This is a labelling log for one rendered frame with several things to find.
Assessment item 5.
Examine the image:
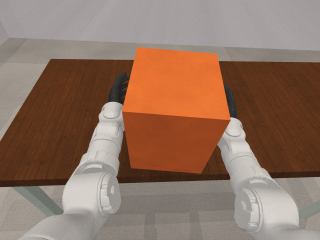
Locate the robot right hand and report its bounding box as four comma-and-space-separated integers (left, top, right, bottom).
223, 84, 237, 119

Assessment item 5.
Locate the right robot upper arm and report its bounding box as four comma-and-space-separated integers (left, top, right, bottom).
234, 186, 320, 240

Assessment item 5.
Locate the robot right forearm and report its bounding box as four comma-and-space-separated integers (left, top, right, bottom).
217, 117, 299, 223

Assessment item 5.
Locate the table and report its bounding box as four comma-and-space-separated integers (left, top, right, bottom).
0, 59, 320, 219

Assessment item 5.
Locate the carton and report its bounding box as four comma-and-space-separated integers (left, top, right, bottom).
122, 47, 231, 174

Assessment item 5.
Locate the robot left forearm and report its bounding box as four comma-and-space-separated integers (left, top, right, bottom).
62, 102, 125, 210

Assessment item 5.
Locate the left robot upper arm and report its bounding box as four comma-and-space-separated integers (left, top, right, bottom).
17, 171, 121, 240

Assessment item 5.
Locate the robot left hand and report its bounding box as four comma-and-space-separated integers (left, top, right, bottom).
107, 72, 130, 104

